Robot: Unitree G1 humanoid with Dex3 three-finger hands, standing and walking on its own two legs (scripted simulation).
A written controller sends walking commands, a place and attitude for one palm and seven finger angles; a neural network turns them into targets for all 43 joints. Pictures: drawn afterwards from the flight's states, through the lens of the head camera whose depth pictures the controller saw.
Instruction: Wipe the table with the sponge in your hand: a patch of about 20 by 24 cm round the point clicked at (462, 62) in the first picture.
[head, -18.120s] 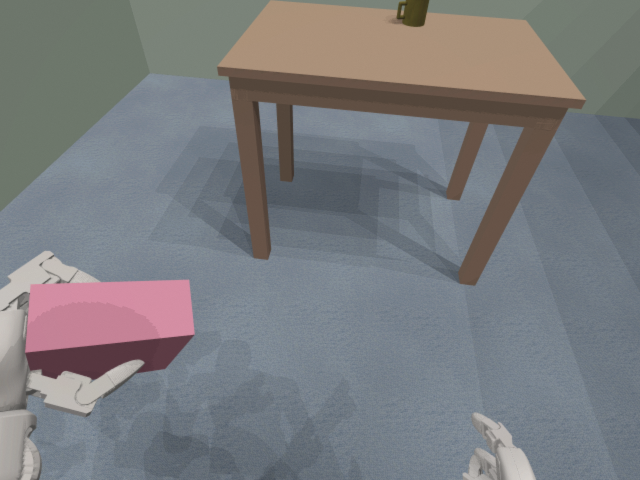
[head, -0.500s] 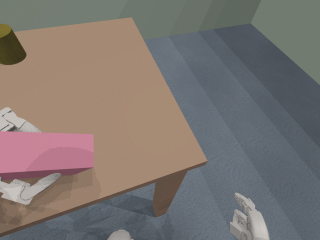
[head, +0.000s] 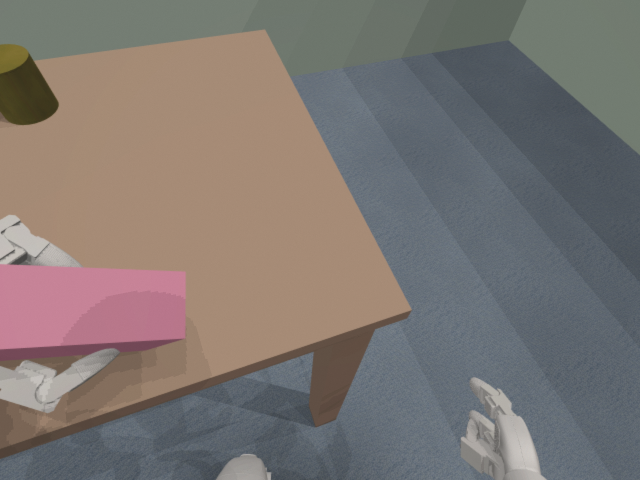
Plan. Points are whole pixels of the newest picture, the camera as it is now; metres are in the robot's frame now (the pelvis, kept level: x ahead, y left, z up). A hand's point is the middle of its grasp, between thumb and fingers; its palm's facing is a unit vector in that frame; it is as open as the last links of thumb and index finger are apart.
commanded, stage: shuffle to correct the standing spot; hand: left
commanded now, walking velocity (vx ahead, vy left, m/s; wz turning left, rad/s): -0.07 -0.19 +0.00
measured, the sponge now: (114, 317) +0.23 +0.20 +0.15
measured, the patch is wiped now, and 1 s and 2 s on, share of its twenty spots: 0.00 0.00 0.00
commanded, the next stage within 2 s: come to a stop and stand still in 0.36 s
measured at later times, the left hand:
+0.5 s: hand (76, 300) +0.23 +0.22 +0.17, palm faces +0.29 -0.83 -0.47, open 9.7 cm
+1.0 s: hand out of the picture +0.23 +0.29 +0.17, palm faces +0.38 -0.85 -0.36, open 9.7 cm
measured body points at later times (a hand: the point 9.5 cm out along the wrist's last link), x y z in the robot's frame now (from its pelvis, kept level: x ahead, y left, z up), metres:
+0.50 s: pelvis +0.01 -0.01 +0.00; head +0.06 +0.01 +0.44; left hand +0.21 +0.27 +0.20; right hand +0.18 -0.24 -0.09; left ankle +0.04 +0.16 -0.73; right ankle +0.00 -0.11 -0.73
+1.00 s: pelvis +0.00 +0.04 +0.01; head +0.02 +0.07 +0.45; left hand +0.21 +0.33 +0.19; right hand +0.16 -0.19 -0.06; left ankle +0.04 +0.15 -0.73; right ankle +0.00 -0.11 -0.73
